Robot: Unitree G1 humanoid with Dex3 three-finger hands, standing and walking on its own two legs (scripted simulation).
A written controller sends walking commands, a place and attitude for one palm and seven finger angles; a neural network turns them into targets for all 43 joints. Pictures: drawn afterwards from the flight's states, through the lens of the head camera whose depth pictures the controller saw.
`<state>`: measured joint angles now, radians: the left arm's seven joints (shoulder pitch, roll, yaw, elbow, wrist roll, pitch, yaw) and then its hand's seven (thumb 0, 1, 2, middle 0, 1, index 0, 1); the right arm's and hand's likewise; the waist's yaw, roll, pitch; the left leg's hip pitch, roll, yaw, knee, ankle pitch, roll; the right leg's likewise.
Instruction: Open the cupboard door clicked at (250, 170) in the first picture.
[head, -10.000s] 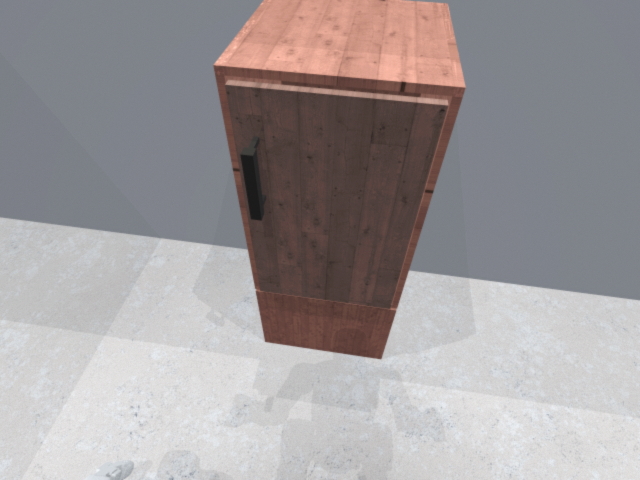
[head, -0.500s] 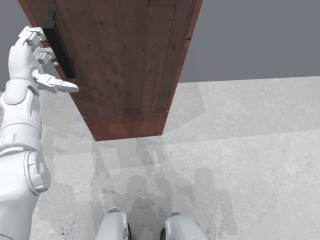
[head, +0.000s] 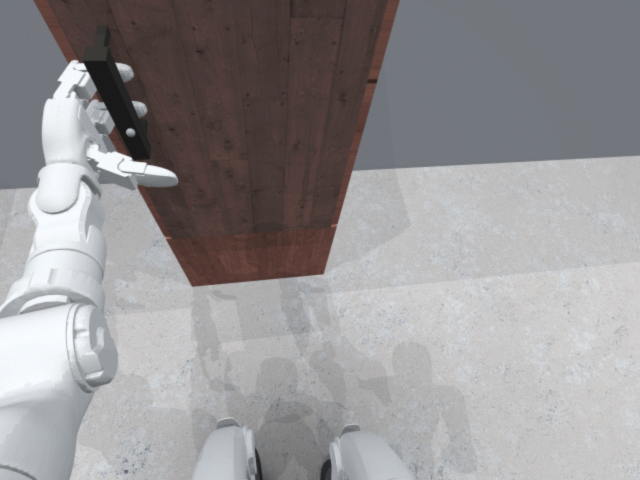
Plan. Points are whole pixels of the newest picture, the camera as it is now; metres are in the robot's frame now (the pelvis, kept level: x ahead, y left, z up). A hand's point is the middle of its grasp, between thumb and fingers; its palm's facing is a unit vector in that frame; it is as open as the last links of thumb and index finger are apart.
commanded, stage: slide the fingers in behind the handle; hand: left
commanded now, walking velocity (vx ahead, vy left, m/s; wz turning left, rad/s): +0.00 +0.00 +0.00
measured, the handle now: (123, 98) +0.57 +0.20 +0.08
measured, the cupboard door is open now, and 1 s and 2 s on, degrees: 0 0 39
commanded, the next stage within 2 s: close the thumb around the handle in 0.24 s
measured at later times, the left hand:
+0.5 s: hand (132, 133) +0.52 +0.19 +0.08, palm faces +0.03 -1.00 -0.01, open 13.3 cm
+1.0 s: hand (139, 134) +0.52 +0.18 +0.08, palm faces +0.02 -1.00 -0.01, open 5.8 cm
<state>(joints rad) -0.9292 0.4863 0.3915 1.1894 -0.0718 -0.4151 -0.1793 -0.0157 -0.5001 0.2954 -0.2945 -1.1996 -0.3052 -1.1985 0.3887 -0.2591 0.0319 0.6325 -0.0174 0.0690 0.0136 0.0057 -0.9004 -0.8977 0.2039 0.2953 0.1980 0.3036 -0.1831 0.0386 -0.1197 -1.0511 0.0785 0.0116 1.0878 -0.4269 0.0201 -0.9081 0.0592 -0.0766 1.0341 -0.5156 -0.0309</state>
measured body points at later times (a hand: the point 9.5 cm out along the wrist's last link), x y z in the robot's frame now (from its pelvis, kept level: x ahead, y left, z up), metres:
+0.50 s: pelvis +0.00 +0.00 +0.00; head +0.13 +0.02 +0.43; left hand +0.51 +0.24 +0.08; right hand -0.01 -0.26 -0.11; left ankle +0.04 +0.11 -0.66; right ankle -0.02 -0.11 -0.66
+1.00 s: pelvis +0.00 +0.00 +0.00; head +0.13 +0.02 +0.43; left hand +0.51 +0.23 +0.08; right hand +0.00 -0.26 -0.11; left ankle +0.04 +0.11 -0.66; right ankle -0.02 -0.11 -0.66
